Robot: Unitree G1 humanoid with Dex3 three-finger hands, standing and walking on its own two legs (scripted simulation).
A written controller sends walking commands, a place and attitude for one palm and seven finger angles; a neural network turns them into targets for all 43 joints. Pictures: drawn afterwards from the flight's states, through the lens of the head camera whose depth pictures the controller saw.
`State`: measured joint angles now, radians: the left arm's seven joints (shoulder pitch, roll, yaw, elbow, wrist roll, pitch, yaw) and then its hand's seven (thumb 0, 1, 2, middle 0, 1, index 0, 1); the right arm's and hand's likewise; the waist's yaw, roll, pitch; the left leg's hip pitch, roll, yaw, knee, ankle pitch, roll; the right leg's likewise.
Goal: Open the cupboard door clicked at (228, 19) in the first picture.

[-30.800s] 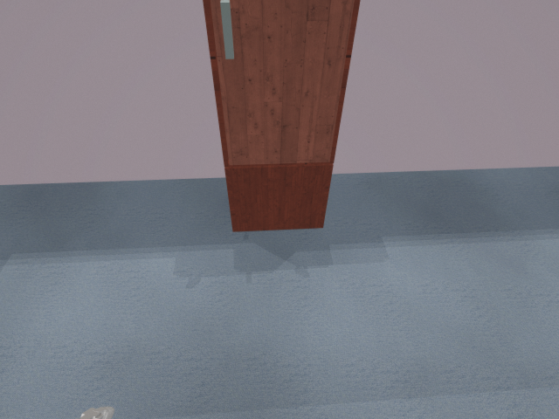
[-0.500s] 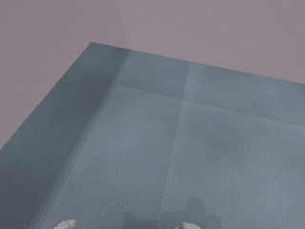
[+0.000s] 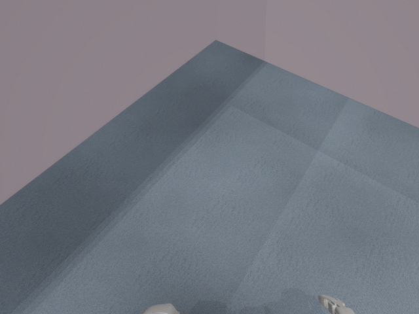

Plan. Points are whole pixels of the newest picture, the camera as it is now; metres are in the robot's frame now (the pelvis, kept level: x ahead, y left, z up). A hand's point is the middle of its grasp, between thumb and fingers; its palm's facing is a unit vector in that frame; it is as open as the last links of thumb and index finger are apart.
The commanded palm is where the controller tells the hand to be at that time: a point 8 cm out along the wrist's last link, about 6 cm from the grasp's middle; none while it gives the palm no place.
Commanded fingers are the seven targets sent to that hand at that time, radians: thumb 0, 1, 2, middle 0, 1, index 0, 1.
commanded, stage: turn to face it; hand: left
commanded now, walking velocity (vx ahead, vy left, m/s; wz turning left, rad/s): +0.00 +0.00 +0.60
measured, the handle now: out of the picture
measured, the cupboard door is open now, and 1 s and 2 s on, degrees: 43 43 43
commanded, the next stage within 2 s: none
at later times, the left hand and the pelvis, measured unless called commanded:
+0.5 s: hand out of the picture +0.07 +0.19 -0.14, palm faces +0.28 -0.92 -0.29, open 7.4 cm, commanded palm none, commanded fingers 0.00 0.90 0.90 -0.20 -0.30 -0.20 -0.30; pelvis +0.02 -0.04 +0.00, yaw +17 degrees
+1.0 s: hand out of the picture -0.02 +0.21 -0.15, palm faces +0.58 -0.77 -0.27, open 7.4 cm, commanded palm none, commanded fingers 0.00 0.90 0.90 -0.20 -0.30 -0.20 -0.30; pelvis +0.03 -0.03 +0.00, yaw +35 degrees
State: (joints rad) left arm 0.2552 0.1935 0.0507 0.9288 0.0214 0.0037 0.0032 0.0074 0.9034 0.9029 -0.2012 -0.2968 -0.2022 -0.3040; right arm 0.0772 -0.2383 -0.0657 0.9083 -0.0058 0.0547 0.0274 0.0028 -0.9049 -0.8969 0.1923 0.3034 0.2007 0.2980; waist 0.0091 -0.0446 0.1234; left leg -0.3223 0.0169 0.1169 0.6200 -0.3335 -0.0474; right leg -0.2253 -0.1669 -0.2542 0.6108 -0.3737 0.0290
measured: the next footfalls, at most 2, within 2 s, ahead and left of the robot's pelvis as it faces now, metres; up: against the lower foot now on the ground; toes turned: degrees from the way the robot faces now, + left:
left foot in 0.02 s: +0.05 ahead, +0.11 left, +0.00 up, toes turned +7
right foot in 0.40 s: +0.08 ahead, -0.15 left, +0.00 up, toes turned +11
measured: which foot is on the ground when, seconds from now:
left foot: up 0.00-0.00, down 0.02-0.40, up 0.42-0.72, down 0.74-1.00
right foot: down 0.00-0.02, up 0.04-0.38, down 0.40-0.74, up 0.76-1.00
